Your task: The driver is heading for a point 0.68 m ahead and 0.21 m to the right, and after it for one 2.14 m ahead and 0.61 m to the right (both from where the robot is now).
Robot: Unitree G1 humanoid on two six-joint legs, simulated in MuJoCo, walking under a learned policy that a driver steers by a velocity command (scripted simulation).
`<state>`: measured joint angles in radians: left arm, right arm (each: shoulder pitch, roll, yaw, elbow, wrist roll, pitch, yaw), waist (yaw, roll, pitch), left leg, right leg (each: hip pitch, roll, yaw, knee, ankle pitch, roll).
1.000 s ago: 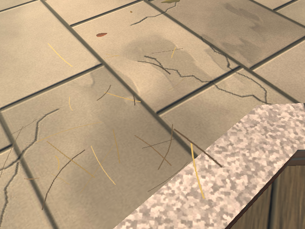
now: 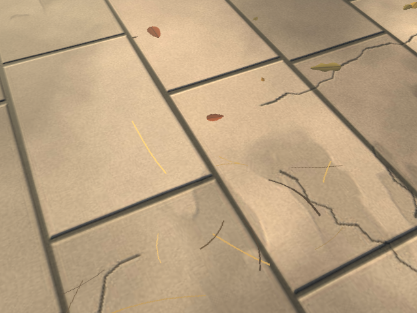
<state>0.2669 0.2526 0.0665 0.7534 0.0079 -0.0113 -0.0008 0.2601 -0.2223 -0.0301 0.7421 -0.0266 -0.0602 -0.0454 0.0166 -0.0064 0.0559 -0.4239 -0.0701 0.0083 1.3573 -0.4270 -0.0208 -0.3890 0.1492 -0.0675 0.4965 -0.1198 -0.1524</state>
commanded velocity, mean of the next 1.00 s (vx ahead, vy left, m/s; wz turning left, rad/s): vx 0.27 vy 0.00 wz -0.57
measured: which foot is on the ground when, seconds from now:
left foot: up 0.00-0.36, down 0.38-0.94, up 0.96-1.00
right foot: down 0.00-0.38, up 0.40-0.90, down 0.92-1.00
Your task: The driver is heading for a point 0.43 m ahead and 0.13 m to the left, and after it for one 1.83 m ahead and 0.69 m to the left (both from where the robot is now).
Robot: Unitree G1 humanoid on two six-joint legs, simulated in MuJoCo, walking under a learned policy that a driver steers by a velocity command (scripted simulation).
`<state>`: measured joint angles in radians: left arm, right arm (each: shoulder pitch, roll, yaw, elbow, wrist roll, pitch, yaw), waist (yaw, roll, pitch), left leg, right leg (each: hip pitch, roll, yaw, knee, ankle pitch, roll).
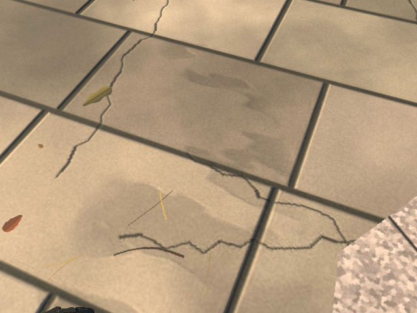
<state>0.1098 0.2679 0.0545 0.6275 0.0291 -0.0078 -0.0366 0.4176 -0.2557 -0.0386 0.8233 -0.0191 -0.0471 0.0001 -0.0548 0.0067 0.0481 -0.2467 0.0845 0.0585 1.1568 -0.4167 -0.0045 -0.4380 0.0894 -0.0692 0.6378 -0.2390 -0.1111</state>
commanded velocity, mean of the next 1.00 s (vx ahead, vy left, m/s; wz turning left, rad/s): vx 0.29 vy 0.00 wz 0.28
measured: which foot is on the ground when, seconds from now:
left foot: up 0.00-0.44, down 0.46-1.00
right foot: down 0.00-0.44, up 0.46-1.00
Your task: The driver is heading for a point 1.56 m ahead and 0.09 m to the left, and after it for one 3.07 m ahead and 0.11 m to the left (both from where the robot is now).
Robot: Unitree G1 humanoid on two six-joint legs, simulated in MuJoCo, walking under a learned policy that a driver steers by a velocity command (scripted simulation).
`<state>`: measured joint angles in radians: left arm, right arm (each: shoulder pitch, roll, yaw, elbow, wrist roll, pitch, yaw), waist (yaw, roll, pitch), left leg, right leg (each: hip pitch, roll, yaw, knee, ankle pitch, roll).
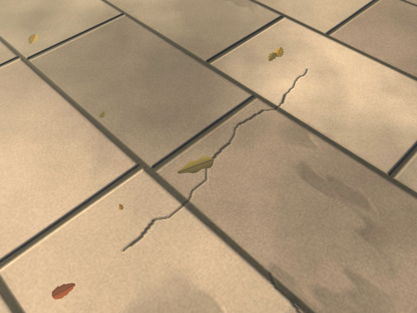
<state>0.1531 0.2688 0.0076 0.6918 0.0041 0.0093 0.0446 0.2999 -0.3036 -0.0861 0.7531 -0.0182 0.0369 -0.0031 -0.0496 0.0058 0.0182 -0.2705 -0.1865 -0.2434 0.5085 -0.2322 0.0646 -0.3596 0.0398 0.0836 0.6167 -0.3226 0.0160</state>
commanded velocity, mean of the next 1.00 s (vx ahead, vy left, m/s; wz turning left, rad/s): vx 0.10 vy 0.00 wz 0.37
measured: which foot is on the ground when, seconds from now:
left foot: down 0.00-0.02, up 0.04-0.48, down 0.50-1.00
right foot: up 0.00-0.00, down 0.02-0.50, up 0.52-1.00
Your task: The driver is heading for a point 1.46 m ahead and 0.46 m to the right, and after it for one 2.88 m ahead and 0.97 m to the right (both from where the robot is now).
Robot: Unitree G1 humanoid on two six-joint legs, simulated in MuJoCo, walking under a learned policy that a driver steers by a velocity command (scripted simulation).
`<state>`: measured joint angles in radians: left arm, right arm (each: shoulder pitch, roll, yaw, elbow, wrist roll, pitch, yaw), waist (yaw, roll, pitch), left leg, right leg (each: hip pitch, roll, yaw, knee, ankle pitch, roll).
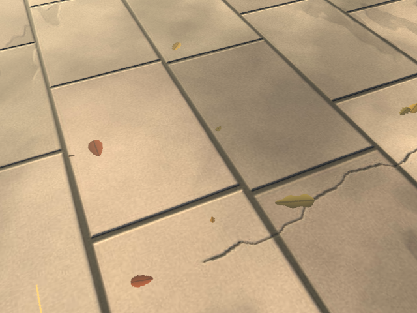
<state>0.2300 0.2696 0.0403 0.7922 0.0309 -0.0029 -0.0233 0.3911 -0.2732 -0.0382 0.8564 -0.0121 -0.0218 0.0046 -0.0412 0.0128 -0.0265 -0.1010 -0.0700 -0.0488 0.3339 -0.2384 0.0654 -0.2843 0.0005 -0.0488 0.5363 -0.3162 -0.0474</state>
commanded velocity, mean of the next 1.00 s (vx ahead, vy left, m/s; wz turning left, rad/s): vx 0.47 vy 0.00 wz -0.21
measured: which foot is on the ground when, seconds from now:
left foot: down 0.00-0.02, up 0.04-0.48, down 0.50-1.00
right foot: up 0.00-0.00, down 0.02-0.52, up 0.54-1.00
